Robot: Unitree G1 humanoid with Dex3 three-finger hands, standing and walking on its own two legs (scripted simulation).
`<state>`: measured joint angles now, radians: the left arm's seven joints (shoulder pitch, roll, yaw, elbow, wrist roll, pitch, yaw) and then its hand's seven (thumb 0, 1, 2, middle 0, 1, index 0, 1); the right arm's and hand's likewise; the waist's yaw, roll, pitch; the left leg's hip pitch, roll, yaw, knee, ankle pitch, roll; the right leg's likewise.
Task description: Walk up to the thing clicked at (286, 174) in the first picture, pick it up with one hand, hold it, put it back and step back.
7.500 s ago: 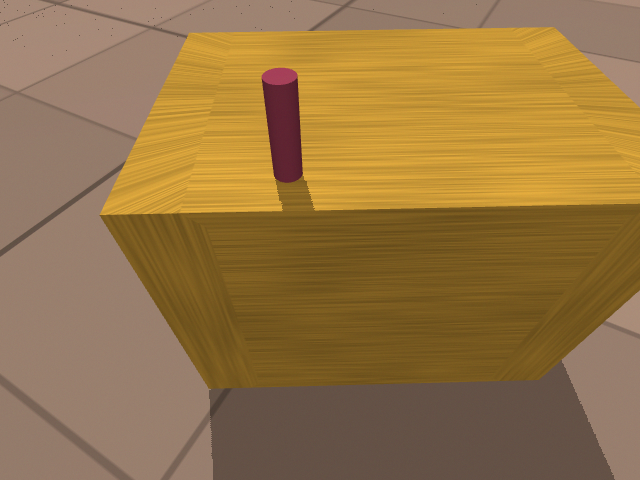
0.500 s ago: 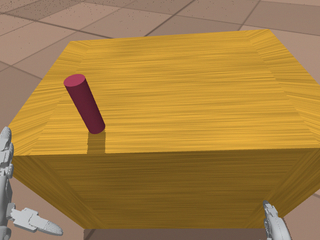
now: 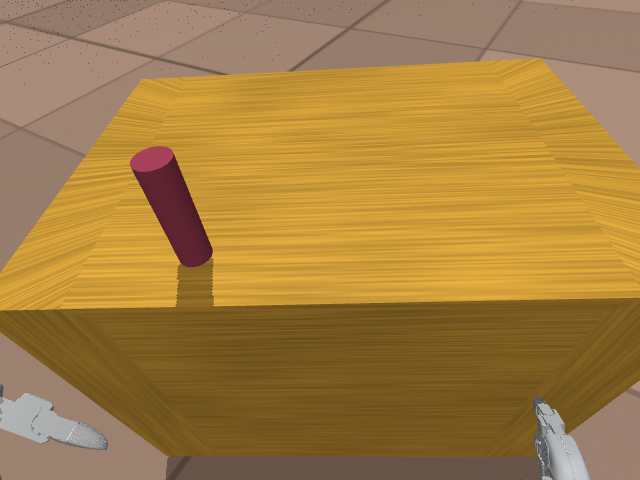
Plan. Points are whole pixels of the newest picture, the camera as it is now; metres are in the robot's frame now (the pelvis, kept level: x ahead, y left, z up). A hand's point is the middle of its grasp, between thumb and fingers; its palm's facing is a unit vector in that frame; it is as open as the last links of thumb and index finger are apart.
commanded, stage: rise first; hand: left
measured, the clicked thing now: (176, 212) +0.42 +0.23 +0.11
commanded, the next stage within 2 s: go down in 0.16 s
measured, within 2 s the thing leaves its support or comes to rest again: neither
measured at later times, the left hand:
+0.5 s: hand (14, 324) +0.20 +0.28 +0.19, palm faces +0.45 -0.80 -0.40, open 17.5 cm
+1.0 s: hand out of the picture +0.28 +0.35 +0.20, palm faces +0.30 -0.92 -0.25, open 17.4 cm
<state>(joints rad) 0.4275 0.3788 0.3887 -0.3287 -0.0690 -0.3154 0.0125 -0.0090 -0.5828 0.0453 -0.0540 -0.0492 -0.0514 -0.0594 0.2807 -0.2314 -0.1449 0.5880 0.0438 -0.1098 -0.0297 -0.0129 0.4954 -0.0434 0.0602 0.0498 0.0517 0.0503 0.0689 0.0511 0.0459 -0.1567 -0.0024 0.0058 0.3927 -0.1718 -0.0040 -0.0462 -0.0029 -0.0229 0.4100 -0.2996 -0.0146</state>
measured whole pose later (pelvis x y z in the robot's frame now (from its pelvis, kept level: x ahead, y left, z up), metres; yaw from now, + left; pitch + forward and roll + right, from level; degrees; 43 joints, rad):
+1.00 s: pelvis +0.00 +0.01 +0.00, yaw +0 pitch +0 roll +0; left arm -0.11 0.57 0.61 0.25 -0.25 -0.07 -0.38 -0.01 -0.50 0.07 -0.03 -0.01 -0.03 -0.03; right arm 0.21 -0.25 -0.08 0.74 0.05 -0.11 -0.10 -0.01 0.49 -0.06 0.06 0.05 0.05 0.05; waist 0.04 0.03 -0.04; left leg -0.26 -0.01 0.02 0.46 -0.20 0.01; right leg -0.13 -0.01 -0.01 0.45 -0.31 0.00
